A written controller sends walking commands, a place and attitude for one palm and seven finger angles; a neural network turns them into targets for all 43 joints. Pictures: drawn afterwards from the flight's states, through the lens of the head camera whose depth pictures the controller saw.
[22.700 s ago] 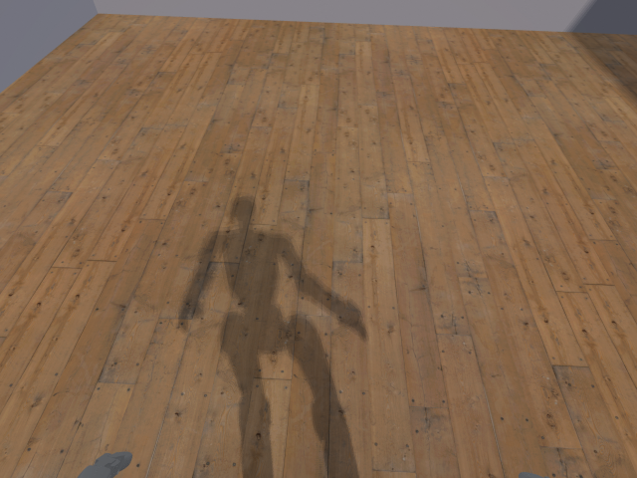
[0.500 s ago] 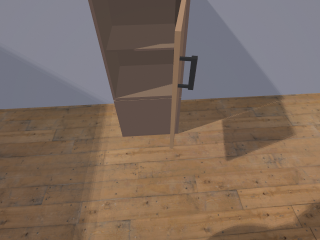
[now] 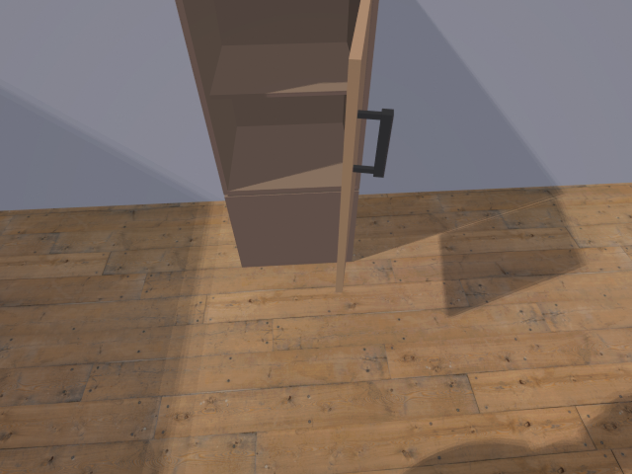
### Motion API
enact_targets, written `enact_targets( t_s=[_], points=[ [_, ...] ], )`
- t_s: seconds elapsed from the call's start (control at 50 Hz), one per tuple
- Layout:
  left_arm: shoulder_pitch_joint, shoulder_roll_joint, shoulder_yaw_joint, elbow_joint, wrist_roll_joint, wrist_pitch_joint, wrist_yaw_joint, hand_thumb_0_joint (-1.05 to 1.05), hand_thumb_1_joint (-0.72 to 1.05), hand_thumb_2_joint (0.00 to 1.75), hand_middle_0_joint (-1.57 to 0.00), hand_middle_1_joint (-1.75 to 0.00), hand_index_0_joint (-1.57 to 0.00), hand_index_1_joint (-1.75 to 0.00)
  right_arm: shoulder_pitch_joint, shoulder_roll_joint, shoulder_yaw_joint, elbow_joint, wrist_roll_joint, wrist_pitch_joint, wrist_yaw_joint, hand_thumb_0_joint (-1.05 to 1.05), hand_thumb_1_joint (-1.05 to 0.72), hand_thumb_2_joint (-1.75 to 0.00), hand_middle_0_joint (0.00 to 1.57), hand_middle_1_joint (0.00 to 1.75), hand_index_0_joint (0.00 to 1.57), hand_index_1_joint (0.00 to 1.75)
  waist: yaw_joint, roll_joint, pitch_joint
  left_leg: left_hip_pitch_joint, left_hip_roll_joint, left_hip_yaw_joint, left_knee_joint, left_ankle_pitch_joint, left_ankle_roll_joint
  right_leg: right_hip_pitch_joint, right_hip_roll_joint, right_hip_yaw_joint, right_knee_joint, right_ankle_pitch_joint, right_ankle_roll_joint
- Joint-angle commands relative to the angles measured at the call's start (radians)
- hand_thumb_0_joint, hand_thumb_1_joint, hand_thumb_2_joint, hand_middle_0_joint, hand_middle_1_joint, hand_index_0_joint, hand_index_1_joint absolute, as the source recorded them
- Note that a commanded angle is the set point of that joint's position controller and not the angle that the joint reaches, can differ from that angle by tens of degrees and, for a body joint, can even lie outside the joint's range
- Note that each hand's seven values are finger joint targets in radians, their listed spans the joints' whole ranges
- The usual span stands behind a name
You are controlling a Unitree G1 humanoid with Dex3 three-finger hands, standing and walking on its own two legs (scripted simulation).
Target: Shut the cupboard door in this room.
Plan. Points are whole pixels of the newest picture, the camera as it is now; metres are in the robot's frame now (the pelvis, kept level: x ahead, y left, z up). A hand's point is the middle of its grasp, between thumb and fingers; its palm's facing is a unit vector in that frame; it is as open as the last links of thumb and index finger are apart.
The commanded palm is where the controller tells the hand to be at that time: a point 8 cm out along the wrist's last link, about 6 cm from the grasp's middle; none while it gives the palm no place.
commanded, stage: look at it before walking up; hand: left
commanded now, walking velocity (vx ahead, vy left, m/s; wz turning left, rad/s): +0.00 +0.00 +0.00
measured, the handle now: (371, 144) +0.64 -0.06 +0.07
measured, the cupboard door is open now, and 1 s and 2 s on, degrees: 78 78 78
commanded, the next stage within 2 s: walk around to get in front in 1.40 s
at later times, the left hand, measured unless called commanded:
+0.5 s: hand out of the picture -0.01 +0.17 -0.18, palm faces +0.03 -0.99 -0.16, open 7.4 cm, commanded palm none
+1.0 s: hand out of the picture +0.01 +0.22 -0.17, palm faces +0.02 -0.98 -0.21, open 7.4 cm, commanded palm none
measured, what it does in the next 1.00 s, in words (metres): stands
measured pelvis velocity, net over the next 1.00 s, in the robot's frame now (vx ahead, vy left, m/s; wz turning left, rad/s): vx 0.01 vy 0.04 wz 0.00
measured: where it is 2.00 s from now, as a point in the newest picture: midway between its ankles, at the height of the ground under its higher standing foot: outside the picture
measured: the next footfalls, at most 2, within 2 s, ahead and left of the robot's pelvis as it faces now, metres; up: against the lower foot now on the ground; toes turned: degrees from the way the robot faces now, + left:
none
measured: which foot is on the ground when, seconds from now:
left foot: down 0.00-1.00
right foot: down 0.00-1.00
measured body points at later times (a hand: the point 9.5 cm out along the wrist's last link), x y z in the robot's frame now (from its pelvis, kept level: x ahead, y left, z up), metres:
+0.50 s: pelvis +0.01 +0.02 +0.00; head +0.02 +0.01 +0.45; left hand -0.01 +0.22 -0.16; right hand -0.01 -0.19 -0.17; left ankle -0.02 +0.13 -0.74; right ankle +0.00 -0.08 -0.74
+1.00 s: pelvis +0.01 +0.04 +0.00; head +0.02 +0.04 +0.45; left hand +0.01 +0.27 -0.16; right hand +0.02 -0.20 -0.16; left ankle -0.02 +0.13 -0.74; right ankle +0.00 -0.08 -0.74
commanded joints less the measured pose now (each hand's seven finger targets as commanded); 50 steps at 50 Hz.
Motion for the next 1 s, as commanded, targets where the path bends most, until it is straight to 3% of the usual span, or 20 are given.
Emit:
enact_targets(
  t_s=[0.0,0.16,0.3,0.46,0.66,0.9,0.98],
  points=[
    [0.076,0.100,0.018,-0.020,-0.005,-0.013,0.009,0.00,0.90,0.90,-0.20,-0.30,-0.20,-0.30,0.086,-0.062,-0.014,-0.009,0.000,-0.010,-0.006,0.00,-0.90,-0.90,0.20,0.30,0.20,0.30,-0.005,-0.022,0.038,-0.007,0.064,-0.085,-0.049,0.097,0.035,-0.029,-0.139,0.145,-0.099,0.172,0.019],
    [0.071,0.104,0.017,-0.022,-0.005,-0.012,0.011,0.00,0.90,0.90,-0.20,-0.30,-0.20,-0.30,0.094,-0.063,-0.014,-0.003,0.000,-0.012,-0.007,0.00,-0.90,-0.90,0.20,0.30,0.20,0.30,-0.003,-0.034,0.055,-0.014,0.067,-0.090,-0.059,0.105,0.037,-0.023,-0.139,0.138,-0.091,0.187,0.021],
    [0.065,0.112,0.015,-0.025,-0.004,-0.009,0.009,0.00,0.90,0.90,-0.20,-0.30,-0.20,-0.30,0.090,-0.068,-0.015,-0.007,0.000,-0.008,-0.003,0.00,-0.90,-0.90,0.20,0.30,0.20,0.30,-0.004,-0.029,0.093,-0.025,0.063,-0.092,-0.067,0.065,0.038,-0.054,-0.134,0.141,-0.107,0.103,0.024],
    [0.058,0.124,0.019,-0.031,-0.004,-0.014,0.008,0.00,0.90,0.90,-0.20,-0.30,-0.20,-0.30,0.078,-0.087,-0.019,-0.013,0.001,-0.020,-0.006,0.00,-0.90,-0.90,0.20,0.30,0.20,0.30,-0.005,-0.014,0.033,0.002,0.068,-0.097,-0.064,0.128,0.045,-0.008,-0.137,0.132,-0.083,0.189,0.023],
    [0.037,0.146,0.023,-0.032,-0.002,-0.013,0.006,0.00,0.90,0.90,-0.20,-0.30,-0.20,-0.30,0.053,-0.119,-0.024,-0.022,0.002,-0.025,-0.007,0.00,-0.90,-0.90,0.20,0.30,0.20,0.30,-0.004,-0.017,0.062,-0.002,0.070,-0.110,-0.079,0.139,0.052,-0.011,-0.138,0.127,-0.084,0.177,0.025],
    [-0.013,0.204,0.033,-0.051,0.000,-0.014,0.000,0.00,0.90,0.90,-0.20,-0.30,-0.20,-0.30,0.004,-0.184,-0.032,-0.044,0.001,-0.030,-0.004,0.00,-0.90,-0.90,0.20,0.30,0.20,0.30,-0.003,-0.026,0.056,0.004,0.074,-0.122,-0.096,0.145,0.058,0.004,-0.144,0.124,-0.091,0.168,0.027],
    [-0.032,0.232,0.038,-0.060,0.001,-0.017,-0.003,0.00,0.90,0.90,-0.20,-0.30,-0.20,-0.30,-0.016,-0.213,-0.037,-0.053,0.002,-0.034,-0.002,0.00,-0.90,-0.90,0.20,0.30,0.20,0.30,-0.001,-0.027,0.025,0.018,0.076,-0.127,-0.095,0.168,0.061,0.025,-0.149,0.123,-0.092,0.190,0.024]
  ],
)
